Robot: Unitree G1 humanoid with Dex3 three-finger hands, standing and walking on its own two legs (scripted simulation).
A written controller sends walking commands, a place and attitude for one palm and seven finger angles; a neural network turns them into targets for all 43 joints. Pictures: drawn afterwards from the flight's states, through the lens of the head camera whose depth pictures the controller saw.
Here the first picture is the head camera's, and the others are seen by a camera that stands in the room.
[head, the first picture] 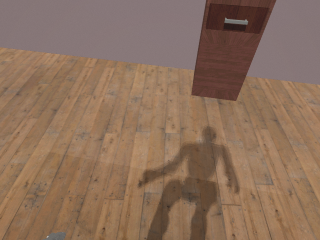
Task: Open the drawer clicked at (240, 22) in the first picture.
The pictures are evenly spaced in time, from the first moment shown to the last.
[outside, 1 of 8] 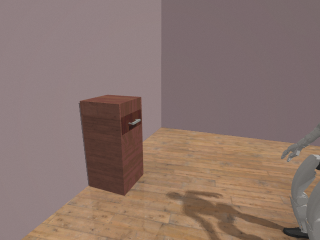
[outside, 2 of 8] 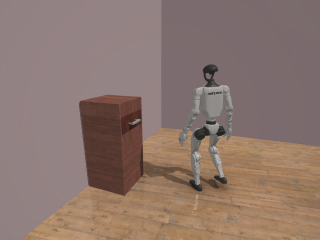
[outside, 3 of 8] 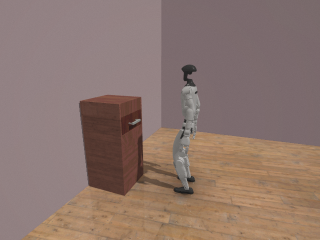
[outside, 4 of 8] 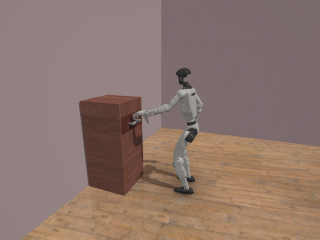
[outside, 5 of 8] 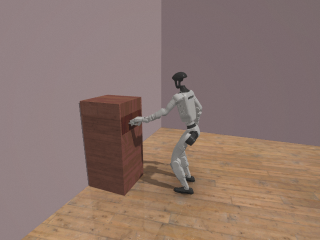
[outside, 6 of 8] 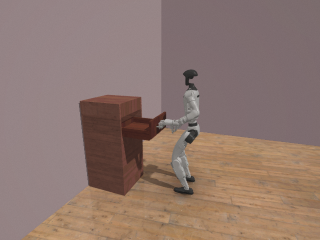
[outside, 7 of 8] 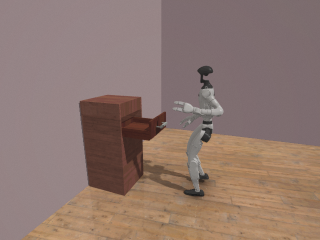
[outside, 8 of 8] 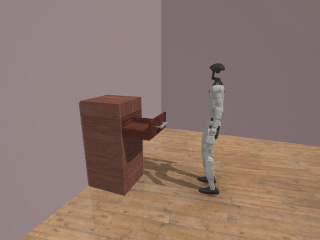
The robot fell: no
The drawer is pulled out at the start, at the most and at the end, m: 0.00 0.30 0.30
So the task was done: yes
